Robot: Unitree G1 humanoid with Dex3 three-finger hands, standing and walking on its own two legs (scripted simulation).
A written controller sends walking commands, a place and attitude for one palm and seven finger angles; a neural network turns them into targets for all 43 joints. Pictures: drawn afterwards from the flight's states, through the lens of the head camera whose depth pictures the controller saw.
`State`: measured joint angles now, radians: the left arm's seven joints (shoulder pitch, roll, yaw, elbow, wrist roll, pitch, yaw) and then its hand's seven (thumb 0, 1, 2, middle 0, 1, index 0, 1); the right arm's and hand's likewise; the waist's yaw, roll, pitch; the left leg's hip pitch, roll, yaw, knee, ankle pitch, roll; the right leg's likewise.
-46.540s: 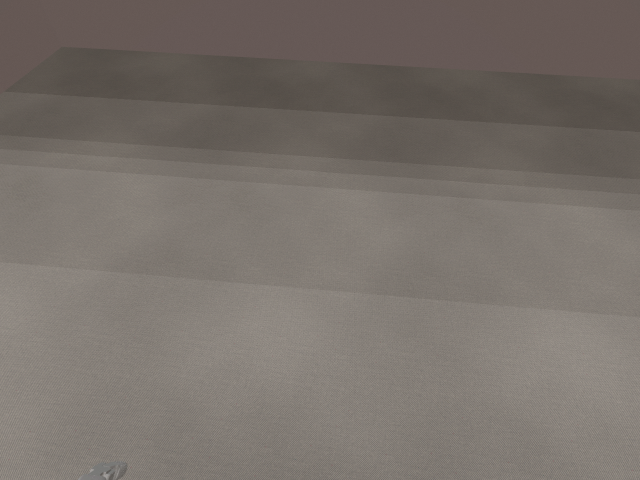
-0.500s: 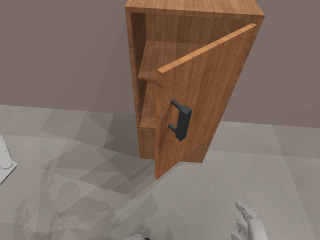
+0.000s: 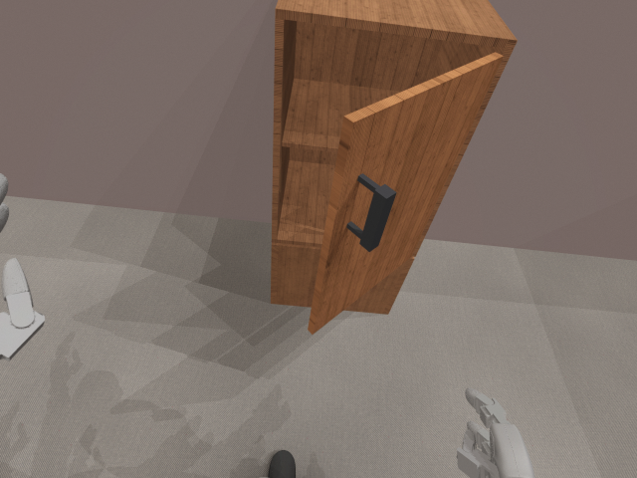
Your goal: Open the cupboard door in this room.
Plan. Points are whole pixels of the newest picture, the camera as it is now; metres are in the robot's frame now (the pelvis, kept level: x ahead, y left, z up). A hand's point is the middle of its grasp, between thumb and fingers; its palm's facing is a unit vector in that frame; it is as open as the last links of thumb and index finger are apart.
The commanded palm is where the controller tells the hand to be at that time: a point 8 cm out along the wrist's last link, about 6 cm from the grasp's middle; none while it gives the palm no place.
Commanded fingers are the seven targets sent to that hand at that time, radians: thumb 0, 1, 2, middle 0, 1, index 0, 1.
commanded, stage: stop stepping back and stand still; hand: left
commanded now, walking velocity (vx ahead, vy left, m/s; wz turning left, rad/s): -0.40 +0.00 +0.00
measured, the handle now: (367, 212) +0.52 -0.03 +0.03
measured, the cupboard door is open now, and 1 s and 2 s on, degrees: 45 45 45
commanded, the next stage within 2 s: let the arm hang, fingers relaxed in 1.46 s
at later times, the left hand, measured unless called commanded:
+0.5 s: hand out of the picture +0.07 +0.30 +0.19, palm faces +0.36 -0.81 -0.46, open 7.4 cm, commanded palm +0.03 +0.34 +0.18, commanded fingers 0.00 0.90 0.90 -0.20 -0.30 -0.20 -0.30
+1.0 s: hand out of the picture +0.06 +0.31 +0.16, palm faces +0.41 -0.76 -0.50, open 7.4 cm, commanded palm +0.00 +0.35 +0.18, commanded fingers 0.00 0.90 0.90 -0.20 -0.30 -0.20 -0.30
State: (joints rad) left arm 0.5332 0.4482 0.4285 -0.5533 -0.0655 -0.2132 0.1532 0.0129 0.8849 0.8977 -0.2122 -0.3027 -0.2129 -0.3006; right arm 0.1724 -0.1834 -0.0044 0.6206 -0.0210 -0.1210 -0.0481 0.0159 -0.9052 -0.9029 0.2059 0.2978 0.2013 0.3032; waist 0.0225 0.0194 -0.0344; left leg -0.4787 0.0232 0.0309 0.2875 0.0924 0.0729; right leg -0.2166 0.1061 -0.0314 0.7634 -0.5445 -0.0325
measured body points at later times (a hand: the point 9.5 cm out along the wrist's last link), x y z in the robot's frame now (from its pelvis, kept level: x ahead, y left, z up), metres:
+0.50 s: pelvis -0.13 +0.05 +0.00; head -0.15 +0.08 +0.45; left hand +0.04 +0.34 +0.21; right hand -0.02 -0.20 -0.08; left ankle -0.09 +0.15 -0.67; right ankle -0.13 -0.04 -0.73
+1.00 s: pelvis -0.16 +0.06 -0.01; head -0.14 +0.05 +0.44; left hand +0.03 +0.35 +0.19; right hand -0.03 -0.18 -0.12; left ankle -0.14 +0.19 -0.69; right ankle -0.17 -0.04 -0.73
